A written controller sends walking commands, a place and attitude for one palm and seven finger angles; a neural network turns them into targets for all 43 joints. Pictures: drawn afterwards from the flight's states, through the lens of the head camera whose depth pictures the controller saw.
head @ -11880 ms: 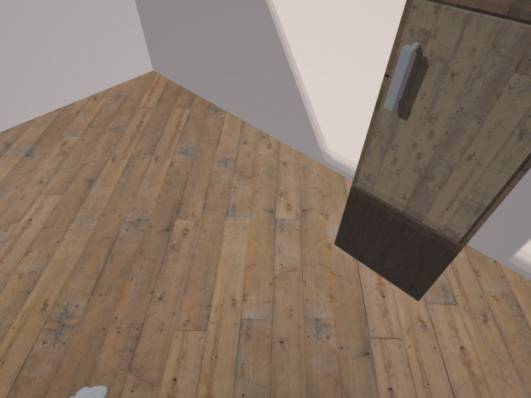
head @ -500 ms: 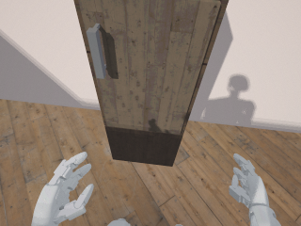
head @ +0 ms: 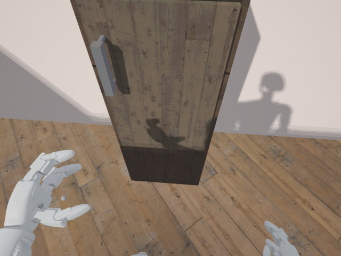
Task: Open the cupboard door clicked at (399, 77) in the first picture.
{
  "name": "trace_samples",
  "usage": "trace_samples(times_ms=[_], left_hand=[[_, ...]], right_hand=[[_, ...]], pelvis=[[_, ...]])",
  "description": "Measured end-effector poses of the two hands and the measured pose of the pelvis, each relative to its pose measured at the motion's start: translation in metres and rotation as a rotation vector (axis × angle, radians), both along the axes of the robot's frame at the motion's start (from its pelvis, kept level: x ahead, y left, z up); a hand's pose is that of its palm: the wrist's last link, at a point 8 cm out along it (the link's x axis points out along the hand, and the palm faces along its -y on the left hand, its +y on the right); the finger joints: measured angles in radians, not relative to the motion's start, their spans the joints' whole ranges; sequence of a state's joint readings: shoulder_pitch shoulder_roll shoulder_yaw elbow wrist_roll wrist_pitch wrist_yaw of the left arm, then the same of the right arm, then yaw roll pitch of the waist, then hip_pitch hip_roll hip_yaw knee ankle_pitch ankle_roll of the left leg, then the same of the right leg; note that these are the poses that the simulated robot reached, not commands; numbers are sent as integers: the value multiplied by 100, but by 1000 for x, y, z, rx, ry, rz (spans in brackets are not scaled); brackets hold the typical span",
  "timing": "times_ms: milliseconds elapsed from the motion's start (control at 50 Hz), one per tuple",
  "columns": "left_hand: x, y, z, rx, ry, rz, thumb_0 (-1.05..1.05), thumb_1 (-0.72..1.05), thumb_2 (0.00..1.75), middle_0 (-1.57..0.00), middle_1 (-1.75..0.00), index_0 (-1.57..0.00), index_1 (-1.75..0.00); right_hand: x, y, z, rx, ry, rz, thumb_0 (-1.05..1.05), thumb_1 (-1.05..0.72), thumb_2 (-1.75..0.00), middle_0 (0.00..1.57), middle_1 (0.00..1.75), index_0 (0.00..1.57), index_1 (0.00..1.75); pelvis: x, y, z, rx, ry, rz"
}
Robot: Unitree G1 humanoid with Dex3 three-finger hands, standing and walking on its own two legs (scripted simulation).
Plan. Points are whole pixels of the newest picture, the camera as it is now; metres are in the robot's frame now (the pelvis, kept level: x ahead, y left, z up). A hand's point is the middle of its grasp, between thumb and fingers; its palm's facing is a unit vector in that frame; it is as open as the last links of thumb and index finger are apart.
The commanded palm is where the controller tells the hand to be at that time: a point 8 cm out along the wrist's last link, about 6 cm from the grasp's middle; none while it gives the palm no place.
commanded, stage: raise the hand with hooked fingers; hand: left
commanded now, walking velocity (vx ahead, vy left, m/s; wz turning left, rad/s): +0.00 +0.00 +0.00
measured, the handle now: (106, 66) +0.56 +0.20 +0.13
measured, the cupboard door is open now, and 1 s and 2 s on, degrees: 0 0 0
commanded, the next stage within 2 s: move the hooked fingers beside the handle in 1.16 s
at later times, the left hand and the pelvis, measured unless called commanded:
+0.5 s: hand (30, 158) +0.27 +0.28 +0.13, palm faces +0.02 -1.00 -0.04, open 13.9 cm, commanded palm +0.25 +0.33 +0.14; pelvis +0.00 +0.02 +0.02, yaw +1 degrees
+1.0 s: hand (32, 139) +0.30 +0.28 +0.15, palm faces +0.01 -1.00 -0.03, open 14.0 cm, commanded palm +0.27 +0.33 +0.16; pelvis +0.01 +0.01 +0.03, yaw -1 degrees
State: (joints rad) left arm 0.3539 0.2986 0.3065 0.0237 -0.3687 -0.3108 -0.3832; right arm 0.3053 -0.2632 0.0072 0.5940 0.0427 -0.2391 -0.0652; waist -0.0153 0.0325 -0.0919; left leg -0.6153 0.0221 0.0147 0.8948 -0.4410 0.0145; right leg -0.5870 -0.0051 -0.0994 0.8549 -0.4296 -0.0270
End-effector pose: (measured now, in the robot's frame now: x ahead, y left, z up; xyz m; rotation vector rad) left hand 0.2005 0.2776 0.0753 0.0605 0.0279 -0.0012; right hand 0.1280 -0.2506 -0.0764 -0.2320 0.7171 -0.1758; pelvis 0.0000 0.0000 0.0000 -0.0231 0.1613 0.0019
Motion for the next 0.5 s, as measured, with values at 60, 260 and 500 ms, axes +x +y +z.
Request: trace_samples(times_ms=[60, 260, 500], left_hand=[[4, 5, 1, -6, -1, -11, 0, -7, 49, -27, -92, -27, -93], [26, 26, 28, -6, -55, -1, 0, -30, 39, -28, -107, -28, -108], [50, 57, 57, -18, -41, 23, -1, -48, 31, -30, -118, -30, -119]], right_hand=[[2, -6, 9, -34, -17, -1, 1, -90, -89, 20, 30, 21, 30], [34, 15, 36, -31, -134, 48, 1, -90, -90, 20, 30, 20, 30], [48, 48, 39, 25, -136, 112, 1, -90, -89, 20, 30, 21, 30]], pelvis=[[0, 3, 3, -2, -12, 0], [2, 12, 13, -8, -64, 4], [4, 18, 23, -7, -102, 10]])
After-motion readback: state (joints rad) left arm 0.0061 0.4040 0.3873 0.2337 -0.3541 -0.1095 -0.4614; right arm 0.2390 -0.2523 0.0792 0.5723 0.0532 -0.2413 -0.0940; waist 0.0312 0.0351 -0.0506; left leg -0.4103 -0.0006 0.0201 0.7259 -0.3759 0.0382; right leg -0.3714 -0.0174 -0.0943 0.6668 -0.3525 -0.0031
